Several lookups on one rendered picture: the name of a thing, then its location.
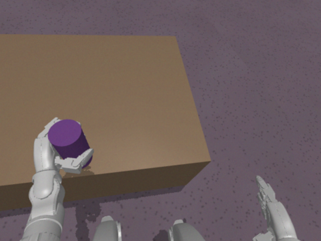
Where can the right robot hand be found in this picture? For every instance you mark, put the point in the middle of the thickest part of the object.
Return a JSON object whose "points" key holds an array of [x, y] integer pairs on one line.
{"points": [[279, 224]]}

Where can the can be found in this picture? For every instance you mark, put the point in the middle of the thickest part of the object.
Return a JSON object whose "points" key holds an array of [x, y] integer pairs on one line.
{"points": [[68, 139]]}

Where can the left robot hand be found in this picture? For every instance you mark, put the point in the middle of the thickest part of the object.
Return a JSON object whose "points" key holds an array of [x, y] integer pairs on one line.
{"points": [[47, 158]]}

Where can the left robot arm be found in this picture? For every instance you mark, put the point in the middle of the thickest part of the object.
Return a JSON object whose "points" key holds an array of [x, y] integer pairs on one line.
{"points": [[46, 220]]}

